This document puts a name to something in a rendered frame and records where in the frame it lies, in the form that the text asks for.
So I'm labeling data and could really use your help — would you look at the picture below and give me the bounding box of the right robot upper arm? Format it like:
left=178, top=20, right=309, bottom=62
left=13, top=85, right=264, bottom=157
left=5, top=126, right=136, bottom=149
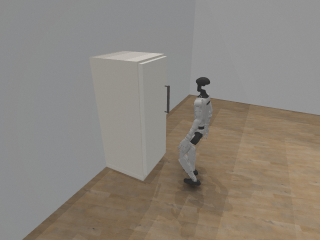
left=207, top=93, right=213, bottom=115

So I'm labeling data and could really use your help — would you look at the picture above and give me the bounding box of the handle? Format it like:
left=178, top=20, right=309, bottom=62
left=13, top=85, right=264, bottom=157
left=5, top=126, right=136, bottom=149
left=164, top=85, right=170, bottom=113

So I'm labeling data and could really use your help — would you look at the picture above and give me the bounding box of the robot left forearm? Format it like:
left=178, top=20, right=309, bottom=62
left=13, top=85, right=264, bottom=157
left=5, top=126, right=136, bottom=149
left=185, top=119, right=200, bottom=141

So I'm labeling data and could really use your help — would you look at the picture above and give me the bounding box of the robot head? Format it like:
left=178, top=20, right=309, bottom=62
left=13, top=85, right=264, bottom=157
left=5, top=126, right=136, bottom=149
left=196, top=77, right=210, bottom=99

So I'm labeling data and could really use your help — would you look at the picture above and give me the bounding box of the robot right shin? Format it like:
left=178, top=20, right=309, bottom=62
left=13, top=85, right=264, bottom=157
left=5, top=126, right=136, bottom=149
left=187, top=152, right=196, bottom=171

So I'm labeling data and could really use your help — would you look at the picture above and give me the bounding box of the left robot hand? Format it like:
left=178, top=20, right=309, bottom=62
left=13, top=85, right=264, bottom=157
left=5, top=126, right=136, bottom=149
left=177, top=139, right=189, bottom=153

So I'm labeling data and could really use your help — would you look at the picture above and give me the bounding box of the left robot upper arm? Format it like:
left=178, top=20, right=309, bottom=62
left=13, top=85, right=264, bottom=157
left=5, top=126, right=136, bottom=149
left=194, top=98, right=203, bottom=125

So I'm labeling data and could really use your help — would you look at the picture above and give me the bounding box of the fridge door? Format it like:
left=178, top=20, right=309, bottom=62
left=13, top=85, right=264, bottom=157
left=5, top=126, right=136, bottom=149
left=138, top=56, right=167, bottom=176

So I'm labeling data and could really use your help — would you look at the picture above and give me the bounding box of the right robot hand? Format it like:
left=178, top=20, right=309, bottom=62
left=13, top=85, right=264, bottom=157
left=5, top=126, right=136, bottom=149
left=204, top=128, right=209, bottom=139

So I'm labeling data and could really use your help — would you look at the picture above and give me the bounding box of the robot right forearm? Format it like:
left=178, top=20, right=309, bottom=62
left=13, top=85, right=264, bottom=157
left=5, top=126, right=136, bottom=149
left=204, top=114, right=212, bottom=128

